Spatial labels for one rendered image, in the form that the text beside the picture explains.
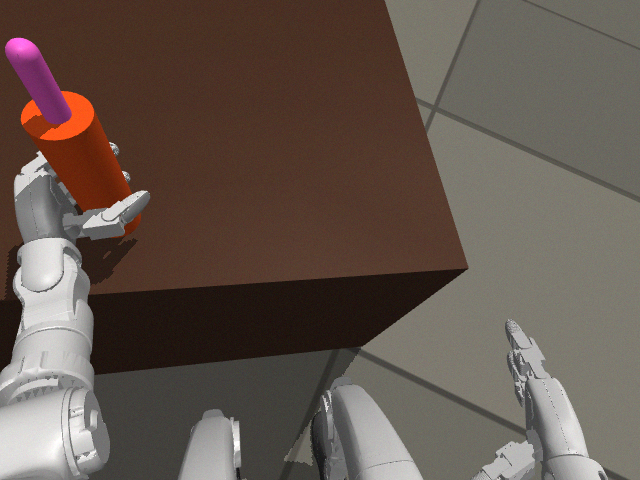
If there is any right robot foot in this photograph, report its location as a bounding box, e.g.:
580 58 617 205
311 411 346 480

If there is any right robot hand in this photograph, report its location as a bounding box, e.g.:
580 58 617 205
470 319 589 480

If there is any left robot arm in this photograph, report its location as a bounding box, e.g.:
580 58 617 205
0 237 110 480

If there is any left robot hand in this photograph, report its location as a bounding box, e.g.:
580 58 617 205
14 142 150 245

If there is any bottle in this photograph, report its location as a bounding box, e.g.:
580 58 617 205
5 38 141 238

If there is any right robot arm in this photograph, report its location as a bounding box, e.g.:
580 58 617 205
541 454 608 480

